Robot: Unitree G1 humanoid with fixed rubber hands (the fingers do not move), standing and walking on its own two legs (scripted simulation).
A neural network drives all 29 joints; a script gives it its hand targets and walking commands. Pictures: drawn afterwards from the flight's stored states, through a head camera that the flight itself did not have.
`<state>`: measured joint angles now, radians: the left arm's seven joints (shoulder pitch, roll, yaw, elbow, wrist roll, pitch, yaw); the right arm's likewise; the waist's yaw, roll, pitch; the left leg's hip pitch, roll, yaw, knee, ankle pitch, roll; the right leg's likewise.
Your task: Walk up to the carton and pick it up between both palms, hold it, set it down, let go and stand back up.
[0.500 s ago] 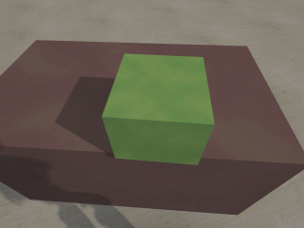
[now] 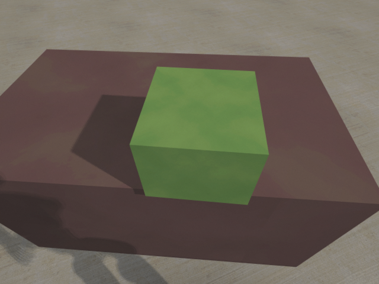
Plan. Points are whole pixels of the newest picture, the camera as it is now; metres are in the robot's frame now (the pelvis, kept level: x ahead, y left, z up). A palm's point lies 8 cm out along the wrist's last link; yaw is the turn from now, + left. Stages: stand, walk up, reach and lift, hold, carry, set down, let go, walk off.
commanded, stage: stand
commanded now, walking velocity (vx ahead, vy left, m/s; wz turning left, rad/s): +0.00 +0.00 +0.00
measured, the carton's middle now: (200, 133) +0.50 +0.01 +0.02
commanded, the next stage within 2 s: reach and lift in 0.16 s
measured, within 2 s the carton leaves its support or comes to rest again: neither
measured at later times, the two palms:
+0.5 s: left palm (112, 253) +0.21 +0.21 -0.11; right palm (281, 277) +0.18 -0.19 -0.12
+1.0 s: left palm (110, 247) +0.21 +0.20 -0.07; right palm (300, 270) +0.18 -0.21 -0.07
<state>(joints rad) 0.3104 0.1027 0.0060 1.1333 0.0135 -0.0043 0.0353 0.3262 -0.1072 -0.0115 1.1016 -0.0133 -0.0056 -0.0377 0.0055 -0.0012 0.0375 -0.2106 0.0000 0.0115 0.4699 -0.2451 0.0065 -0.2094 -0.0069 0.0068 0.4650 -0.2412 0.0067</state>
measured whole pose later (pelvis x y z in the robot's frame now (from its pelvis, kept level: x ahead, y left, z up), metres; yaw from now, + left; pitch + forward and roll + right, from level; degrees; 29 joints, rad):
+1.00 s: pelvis +0.00 -0.02 +0.01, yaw +1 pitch +4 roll +0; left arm -0.04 0.22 0.02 0.50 -0.03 0.46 -0.03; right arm 0.04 -0.14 0.05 0.61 0.16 0.28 -0.05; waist -0.01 -0.06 -0.04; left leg -0.27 0.03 -0.01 0.38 -0.17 -0.03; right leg -0.25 0.02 -0.01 0.36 -0.17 -0.02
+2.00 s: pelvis +0.02 +0.01 +0.01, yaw -1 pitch -1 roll -1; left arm 0.35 0.33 -0.02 0.27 -0.25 -0.06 -0.06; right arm 0.34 -0.19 -0.02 0.29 0.19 -0.09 -0.02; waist 0.07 0.00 -0.02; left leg -0.13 0.02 0.04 0.39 -0.25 0.00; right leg -0.09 0.01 0.04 0.31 -0.20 0.01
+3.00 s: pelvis +0.02 +0.01 +0.01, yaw +0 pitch +1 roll -1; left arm -0.17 0.42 0.05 0.32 -0.33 0.19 -0.06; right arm -0.13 -0.31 -0.03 0.29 0.33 0.13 -0.09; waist 0.02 -0.01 -0.02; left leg -0.15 0.02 0.02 0.33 -0.19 0.00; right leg -0.10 0.01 0.02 0.22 -0.13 0.01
